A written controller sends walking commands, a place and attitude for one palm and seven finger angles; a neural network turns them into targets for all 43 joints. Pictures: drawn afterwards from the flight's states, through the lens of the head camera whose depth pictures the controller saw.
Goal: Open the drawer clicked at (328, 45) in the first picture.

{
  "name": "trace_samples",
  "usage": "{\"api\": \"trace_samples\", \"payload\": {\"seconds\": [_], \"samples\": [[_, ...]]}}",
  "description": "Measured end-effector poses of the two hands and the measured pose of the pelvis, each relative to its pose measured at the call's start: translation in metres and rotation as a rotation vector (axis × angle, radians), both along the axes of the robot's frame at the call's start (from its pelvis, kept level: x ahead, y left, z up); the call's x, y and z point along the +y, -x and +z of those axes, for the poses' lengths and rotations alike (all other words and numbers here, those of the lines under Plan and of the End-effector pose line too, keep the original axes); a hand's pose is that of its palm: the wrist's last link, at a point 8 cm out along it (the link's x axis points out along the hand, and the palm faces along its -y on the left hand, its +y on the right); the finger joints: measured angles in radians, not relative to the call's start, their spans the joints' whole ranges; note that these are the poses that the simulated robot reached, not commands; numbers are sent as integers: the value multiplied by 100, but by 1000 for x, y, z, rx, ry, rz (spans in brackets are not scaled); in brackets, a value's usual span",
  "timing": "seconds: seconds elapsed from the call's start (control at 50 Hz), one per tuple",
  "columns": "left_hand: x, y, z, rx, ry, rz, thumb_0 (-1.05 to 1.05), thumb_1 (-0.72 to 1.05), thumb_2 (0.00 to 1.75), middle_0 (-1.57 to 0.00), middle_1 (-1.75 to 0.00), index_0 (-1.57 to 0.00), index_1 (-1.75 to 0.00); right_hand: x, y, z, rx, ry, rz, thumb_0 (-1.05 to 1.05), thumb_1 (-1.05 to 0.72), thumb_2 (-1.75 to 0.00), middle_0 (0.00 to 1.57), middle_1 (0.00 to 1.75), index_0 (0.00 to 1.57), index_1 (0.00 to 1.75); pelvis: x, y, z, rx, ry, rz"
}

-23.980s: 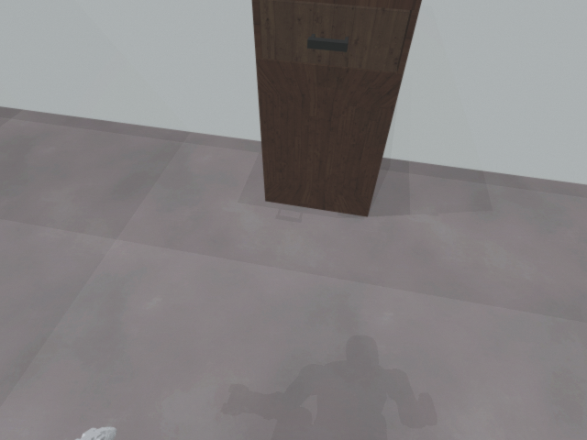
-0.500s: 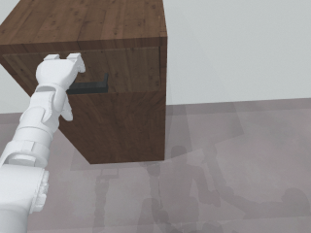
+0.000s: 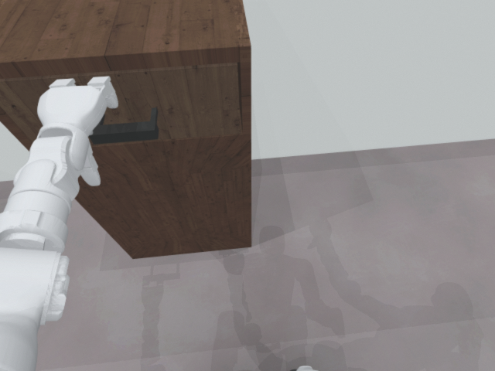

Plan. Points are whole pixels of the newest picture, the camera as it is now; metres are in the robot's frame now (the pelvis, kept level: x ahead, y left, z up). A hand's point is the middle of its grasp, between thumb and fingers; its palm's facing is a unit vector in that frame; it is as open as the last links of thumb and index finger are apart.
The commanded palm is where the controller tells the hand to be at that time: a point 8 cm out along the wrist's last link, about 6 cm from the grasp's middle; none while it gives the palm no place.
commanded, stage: re-aim the fingers above the handle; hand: left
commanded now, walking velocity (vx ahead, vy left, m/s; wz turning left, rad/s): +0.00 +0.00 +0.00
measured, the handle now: (126, 123) +0.56 +0.23 +0.04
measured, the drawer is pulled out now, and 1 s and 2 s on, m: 0.00 0.00 0.00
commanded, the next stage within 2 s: lower the fingers behind the handle in 1.40 s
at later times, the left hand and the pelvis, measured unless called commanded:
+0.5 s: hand (113, 125) +0.50 +0.22 +0.09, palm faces +0.00 -0.02 -1.00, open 13.8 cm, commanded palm +0.48 +0.24 +0.16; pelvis +0.01 +0.00 +0.00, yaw +0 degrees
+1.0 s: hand (107, 127) +0.50 +0.23 +0.10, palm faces +0.00 +0.01 -1.00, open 13.8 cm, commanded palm +0.48 +0.23 +0.16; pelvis +0.02 -0.01 +0.00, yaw +1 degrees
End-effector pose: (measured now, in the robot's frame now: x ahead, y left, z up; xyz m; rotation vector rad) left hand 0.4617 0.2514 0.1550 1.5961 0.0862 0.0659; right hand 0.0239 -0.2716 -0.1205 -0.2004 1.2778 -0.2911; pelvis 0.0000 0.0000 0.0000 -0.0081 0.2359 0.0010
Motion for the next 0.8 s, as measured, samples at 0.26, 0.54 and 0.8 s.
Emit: {"api": "trace_samples", "payload": {"seconds": [0.26,0.54,0.8], "samples": [[2,-12,-1,14,6,3,0,-49,30,-32,-120,-32,-120,3,9,2,9,10,-14,1,-91,-90,21,30,20,30,3,1,-1,20,1,-9],[-29,-25,-9,-23,45,-47,0,-49,30,-32,-120,-32,-120,5,-6,-1,14,-10,0,1,-91,-90,21,30,20,30,3,-11,-2,32,5,-4],[-16,-16,-5,40,11,11,0,-49,30,-32,-120,-32,-120,4,-36,-3,-32,-30,21,1,-91,-90,21,30,20,30,-3,-19,1,13,3,1]]}}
